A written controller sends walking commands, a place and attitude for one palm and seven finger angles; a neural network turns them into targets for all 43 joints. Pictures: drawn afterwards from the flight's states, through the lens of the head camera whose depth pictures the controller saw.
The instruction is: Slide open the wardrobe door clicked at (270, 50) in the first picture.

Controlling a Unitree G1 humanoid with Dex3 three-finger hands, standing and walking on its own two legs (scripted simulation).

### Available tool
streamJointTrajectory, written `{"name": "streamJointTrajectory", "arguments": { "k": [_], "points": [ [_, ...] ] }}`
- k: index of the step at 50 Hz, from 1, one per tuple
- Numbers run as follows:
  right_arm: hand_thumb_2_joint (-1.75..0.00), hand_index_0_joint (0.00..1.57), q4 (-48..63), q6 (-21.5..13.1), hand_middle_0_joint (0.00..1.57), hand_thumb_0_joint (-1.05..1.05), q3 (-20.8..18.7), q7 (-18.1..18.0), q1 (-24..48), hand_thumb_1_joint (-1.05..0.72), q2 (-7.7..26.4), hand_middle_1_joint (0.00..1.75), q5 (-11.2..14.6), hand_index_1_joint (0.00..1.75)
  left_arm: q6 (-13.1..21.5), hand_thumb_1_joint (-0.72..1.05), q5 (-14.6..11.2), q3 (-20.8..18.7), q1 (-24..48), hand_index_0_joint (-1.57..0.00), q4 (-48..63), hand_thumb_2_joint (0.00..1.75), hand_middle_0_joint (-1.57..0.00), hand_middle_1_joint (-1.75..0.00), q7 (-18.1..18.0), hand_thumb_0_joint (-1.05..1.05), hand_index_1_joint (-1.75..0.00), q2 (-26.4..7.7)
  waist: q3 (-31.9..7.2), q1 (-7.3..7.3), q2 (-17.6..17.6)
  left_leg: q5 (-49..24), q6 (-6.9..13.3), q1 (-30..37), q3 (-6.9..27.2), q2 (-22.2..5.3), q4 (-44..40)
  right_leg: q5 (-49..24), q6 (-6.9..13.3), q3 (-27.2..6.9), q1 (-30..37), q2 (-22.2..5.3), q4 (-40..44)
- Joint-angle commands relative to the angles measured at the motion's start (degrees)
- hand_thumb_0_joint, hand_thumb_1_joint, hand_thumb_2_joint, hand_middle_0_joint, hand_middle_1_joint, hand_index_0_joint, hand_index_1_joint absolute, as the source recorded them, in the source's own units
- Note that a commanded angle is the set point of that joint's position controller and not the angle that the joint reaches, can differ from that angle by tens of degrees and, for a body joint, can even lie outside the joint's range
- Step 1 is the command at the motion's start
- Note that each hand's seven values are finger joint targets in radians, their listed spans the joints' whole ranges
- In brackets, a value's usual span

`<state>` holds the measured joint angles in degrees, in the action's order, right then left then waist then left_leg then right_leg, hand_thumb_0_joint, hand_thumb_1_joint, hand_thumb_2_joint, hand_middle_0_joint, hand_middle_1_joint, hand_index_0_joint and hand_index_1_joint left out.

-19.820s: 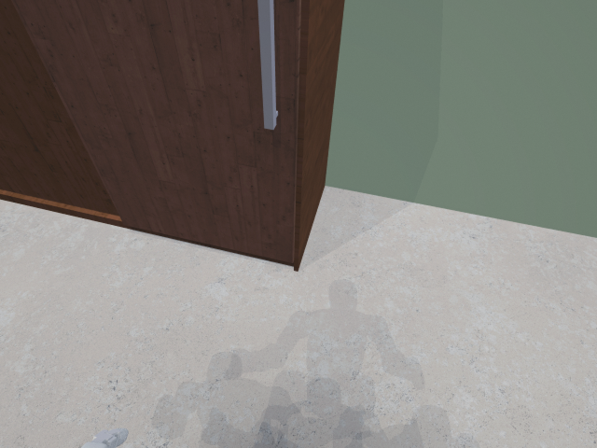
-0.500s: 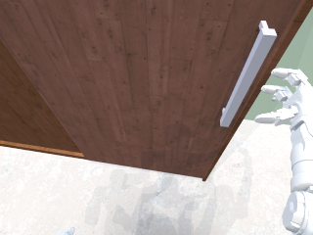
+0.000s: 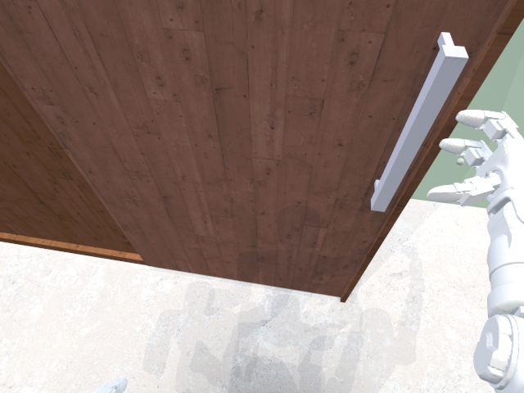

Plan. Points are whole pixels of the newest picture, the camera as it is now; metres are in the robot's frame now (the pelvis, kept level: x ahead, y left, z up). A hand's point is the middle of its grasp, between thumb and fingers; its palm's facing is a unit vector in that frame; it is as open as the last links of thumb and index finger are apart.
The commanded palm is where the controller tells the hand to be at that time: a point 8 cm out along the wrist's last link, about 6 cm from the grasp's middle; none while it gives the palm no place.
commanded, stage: feel for the door with the fingertips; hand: right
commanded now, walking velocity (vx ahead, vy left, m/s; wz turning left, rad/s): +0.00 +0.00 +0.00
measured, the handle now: (404, 138) +0.50 -0.16 +0.12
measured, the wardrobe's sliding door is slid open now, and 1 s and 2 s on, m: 0.00 0.00 0.00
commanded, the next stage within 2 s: slide the fingers in behind the handle in 0.90 s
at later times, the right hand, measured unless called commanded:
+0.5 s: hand (426, 156) +0.45 -0.18 +0.13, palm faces +0.05 +1.00 +0.01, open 14.0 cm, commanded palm +0.42 -0.23 +0.13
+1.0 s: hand (435, 151) +0.46 -0.19 +0.13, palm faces +0.05 +1.00 +0.01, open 13.7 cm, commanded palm +0.44 -0.24 +0.13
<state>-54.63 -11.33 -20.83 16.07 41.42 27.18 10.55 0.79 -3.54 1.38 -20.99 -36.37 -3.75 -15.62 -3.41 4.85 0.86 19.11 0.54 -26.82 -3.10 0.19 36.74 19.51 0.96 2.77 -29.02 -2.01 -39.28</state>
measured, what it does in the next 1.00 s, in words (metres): stands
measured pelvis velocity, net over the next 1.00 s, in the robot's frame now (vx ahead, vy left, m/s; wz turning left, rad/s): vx -0.01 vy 0.01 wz -0.01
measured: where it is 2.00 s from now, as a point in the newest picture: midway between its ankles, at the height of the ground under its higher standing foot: outside the picture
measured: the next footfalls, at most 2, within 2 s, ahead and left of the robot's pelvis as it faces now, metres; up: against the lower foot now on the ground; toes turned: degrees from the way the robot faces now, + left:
none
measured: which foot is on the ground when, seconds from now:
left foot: down 0.00-1.00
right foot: down 0.00-1.00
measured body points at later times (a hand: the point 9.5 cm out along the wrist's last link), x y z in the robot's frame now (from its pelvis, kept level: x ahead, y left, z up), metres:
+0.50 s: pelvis +0.00 +0.00 +0.00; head +0.05 +0.00 +0.45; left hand +0.08 +0.26 -0.11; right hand +0.44 -0.23 +0.13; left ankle -0.01 +0.12 -0.72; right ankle +0.00 -0.11 -0.72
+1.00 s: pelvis -0.01 +0.01 +0.00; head +0.05 +0.00 +0.44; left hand +0.04 +0.28 -0.12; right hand +0.45 -0.24 +0.14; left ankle -0.01 +0.12 -0.72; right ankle +0.00 -0.11 -0.72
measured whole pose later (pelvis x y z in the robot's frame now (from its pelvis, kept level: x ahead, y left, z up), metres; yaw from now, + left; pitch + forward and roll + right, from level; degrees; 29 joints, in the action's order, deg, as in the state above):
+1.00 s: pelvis -0.01 +0.01 +0.00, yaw -1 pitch +9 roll +1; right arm -60.3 -12.8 -18.7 12.5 47.5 25.2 9.2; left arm 0.4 -3.1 0.9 -21.2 -38.2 -3.1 -15.9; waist -3.2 5.7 0.8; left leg 19.0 1.2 -28.1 -3.9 0.4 37.7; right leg 18.9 0.3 1.9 -30.4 -2.2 -39.8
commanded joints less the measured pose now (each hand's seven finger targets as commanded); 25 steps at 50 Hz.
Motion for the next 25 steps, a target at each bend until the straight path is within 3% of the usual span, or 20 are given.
{"name": "streamJointTrajectory", "arguments": {
  "k": [1,3,4,5,7,8,10,12,15,16,17,19,20,23,24,25],
  "points": [
    [-0.3,0.3,13.99,-3.35,0.3,0.0,-1.58,0.87,24.76,0.5,14.02,1.2,1.8,1.2,1.87,0.9,0.01,-3.48,-2.73,-0.2,5.15,0.9,-0.2,-0.3,-1.01,0.0,-0.3,-9.19,-21.03,0.01,2.86,-19.99,0.6,5.19,1.32,1.2,-3.56,-19.78,1.2,-3.74,14.81,0.86,3.31],
    [-0.3,0.3,13.61,-2.59,0.3,0.0,0.66,0.95,25.17,0.5,11.02,1.2,2.27,1.2,1.95,0.9,-0.14,-3.31,-2.24,-0.2,5.14,0.9,-0.2,-0.3,-0.99,0.0,-0.3,-8.97,-19.44,0.76,2.85,-19.39,0.4,4.08,1.36,1.14,-3.98,-18.43,1.31,-3.42,14.42,0.99,3.35],
    [-0.3,0.3,14.36,-2.69,0.3,0.0,0.78,0.69,26.07,0.5,11.12,1.2,2.32,1.2,1.88,0.9,-0.07,-3.4,-2.61,-0.2,4.93,0.9,-0.2,-0.3,-1.03,0.0,-0.3,-8.95,-19.47,0.82,2.18,-19.37,0.6,4.63,1.03,1.02,-3.81,-19.1,1.34,-3.7,14.23,0.92,3.32],
    [-0.3,0.3,14.88,-2.42,0.3,0.0,1.29,0.48,25.64,0.5,9.99,1.2,2.06,1.2,1.95,0.9,-0.16,-3.38,-2.19,-0.2,5.2,0.9,-0.2,-0.3,-0.87,0.0,-0.3,-8.85,-19.49,0.56,4.38,-19.19,0.6,3.42,1.12,1.2,-3.74,-19.34,1.17,-3.63,15.37,0.89,3.4],
    [-0.3,0.3,15.95,-2.03,0.3,0.0,0.69,-0.58,24.25,0.5,9.98,1.2,2.06,1.2,2.05,0.9,0.02,-3.63,-2.26,-0.2,5.11,0.9,-0.2,-0.3,-0.68,0.0,-0.3,-8.9,-20.56,-0.05,4.5,-18.9,0.7,3.08,0.85,1.17,-3.5,-20.27,0.89,-4.07,16.23,0.81,3.29],
    [-0.3,0.3,15.69,-1.71,0.3,0.0,2.76,-0.95,25.21,0.5,7.43,1.2,2.11,1.2,2.13,0.9,0.02,-3.45,-1.95,-0.2,5.09,0.9,-0.2,-0.3,-0.57,0.0,-0.3,-8.61,-19.0,0.78,3.58,-18.73,0.55,2.66,0.72,1.13,-3.67,-19.69,0.96,-3.98,15.51,0.9,3.37],
    [-0.3,0.3,15.42,-1.46,0.3,0.0,1.31,-2.15,24.88,0.5,8.71,1.2,1.81,1.2,2.01,0.9,0.09,-3.45,-2.39,-0.2,5.2,0.9,-0.2,-0.3,-0.45,0.0,-0.3,-8.82,-19.32,0.45,0.48,-19.61,0.41,3.91,0.78,1.25,-3.45,-19.98,1.16,-3.83,14.41,0.8,3.48],
    [-0.3,0.3,17.38,-1.61,0.3,0.0,0.94,-3.56,25.49,0.5,8.69,1.2,1.49,1.2,2.15,0.9,0.22,-3.62,-1.97,-0.2,5.35,0.9,-0.2,-0.3,-0.21,0.0,-0.3,-8.54,-20.63,0.01,2.3,-20.24,0.43,4.54,0.95,1.09,-3.2,-20.41,1.09,-3.63,15.07,1.01,3.36],
    [-0.3,0.3,20.43,-2.52,0.3,0.0,-0.28,-5.39,23.41,0.5,9.51,1.2,0.5,1.2,2.03,0.9,0.45,-3.65,-1.83,-0.2,5.89,0.9,-0.2,-0.3,0.19,0.0,-0.3,-8.26,-23.51,-1.05,2.02,-23.09,0.44,6.54,1.1,1.2,-2.35,-24.0,1.0,-3.57,16.24,0.94,2.86],
    [-0.3,0.3,20.68,-2.57,0.3,0.0,0.98,-5.71,23.22,0.5,7.85,1.2,0.44,1.2,2.15,0.9,0.44,-3.58,-1.46,-0.2,5.94,0.9,-0.2,-0.3,0.39,0.0,-0.3,-7.95,-22.75,-0.74,3.51,-22.96,0.46,5.86,1.1,1.2,-2.42,-24.02,0.89,-3.43,16.53,0.94,2.8],
    [-0.3,0.3,20.85,-2.75,0.3,0.0,0.07,-6.16,23.56,0.5,8.86,1.2,0.28,1.2,2.12,0.9,0.54,-3.63,-1.66,-0.2,5.72,0.9,-0.2,-0.3,0.43,0.0,-0.3,-8.06,-23.1,-0.88,2.58,-22.92,0.47,6.09,1.0,1.17,-2.24,-24.0,0.81,-3.58,16.34,0.86,2.73],
    [-0.3,0.3,19.24,-2.36,0.3,0.0,1.6,-6.44,23.64,0.5,7.55,1.2,-0.07,1.2,1.83,0.9,0.48,-3.57,-1.61,-0.2,5.39,0.9,-0.2,-0.3,0.44,0.0,-0.3,-8.01,-20.14,0.02,1.03,-22.2,0.49,5.97,0.99,1.14,-2.64,-22.18,1.06,-3.35,14.48,0.82,2.73],
    [-0.3,0.3,19.97,-2.3,0.3,0.0,2.19,-6.52,24.51,0.5,6.71,1.2,-0.23,1.2,1.89,0.9,0.33,-3.53,-1.32,-0.2,5.74,0.9,-0.2,-0.3,0.56,0.0,-0.3,-7.94,-20.69,0.01,1.16,-22.4,0.36,5.91,1.12,1.28,-2.66,-21.95,1.04,-3.29,14.74,0.87,3.06],
    [-0.3,0.3,17.62,-1.41,0.3,0.0,0.71,-6.78,24.67,0.5,8.69,1.2,-0.35,1.2,1.66,0.9,0.2,-3.4,-0.97,-0.2,5.52,0.9,-0.2,-0.3,0.24,0.0,-0.3,-8.04,-18.64,-0.05,1.94,-21.06,0.36,5.94,1.53,1.08,-3.28,-19.11,1.03,-2.81,13.03,1.11,3.42],
    [-0.3,0.3,17.36,-1.51,0.3,0.0,0.05,-7.03,25.96,0.5,9.63,1.2,-0.3,1.2,1.55,0.9,0.51,-3.32,-1.63,-0.2,5.1,0.9,-0.2,-0.3,0.17,0.0,-0.3,-8.23,-18.89,0.25,-0.57,-21.49,0.31,7.13,1.47,0.97,-3.32,-18.95,1.31,-3.04,12.35,1.19,3.36],
    [-0.3,0.3,17.6,-1.67,0.3,0.0,0.03,-6.96,26.49,0.5,9.84,1.2,-0.7,1.2,1.54,0.9,0.31,-3.31,-1.3,-0.2,5.4,0.9,-0.2,-0.3,0.17,0.0,-0.3,-8.12,-19.57,-0.01,1.06,-21.71,0.32,6.94,1.75,1.01,-3.24,-19.02,1.25,-2.82,12.77,1.22,3.49]
  ]
}}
